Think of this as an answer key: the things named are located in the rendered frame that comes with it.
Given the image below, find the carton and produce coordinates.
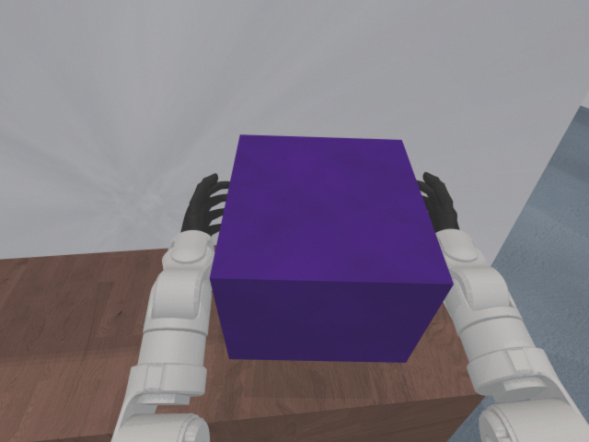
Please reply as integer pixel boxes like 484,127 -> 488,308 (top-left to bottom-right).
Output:
210,134 -> 454,363

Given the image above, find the right robot hand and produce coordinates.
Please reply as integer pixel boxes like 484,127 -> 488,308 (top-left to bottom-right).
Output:
417,172 -> 460,233

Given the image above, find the left robot hand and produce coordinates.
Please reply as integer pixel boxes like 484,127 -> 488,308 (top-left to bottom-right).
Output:
180,173 -> 230,236

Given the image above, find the right robot forearm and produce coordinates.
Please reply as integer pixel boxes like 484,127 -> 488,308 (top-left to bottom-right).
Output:
435,229 -> 589,430

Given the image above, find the pedestal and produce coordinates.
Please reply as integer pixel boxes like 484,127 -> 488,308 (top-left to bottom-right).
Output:
0,245 -> 485,442

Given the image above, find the left robot forearm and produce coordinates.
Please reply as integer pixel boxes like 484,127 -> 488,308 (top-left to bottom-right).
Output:
110,230 -> 214,442

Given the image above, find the right robot upper arm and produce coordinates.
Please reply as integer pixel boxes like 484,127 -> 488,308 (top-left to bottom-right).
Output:
479,398 -> 589,442

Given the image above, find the left robot upper arm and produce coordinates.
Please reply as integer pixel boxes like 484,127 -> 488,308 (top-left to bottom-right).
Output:
114,413 -> 210,442

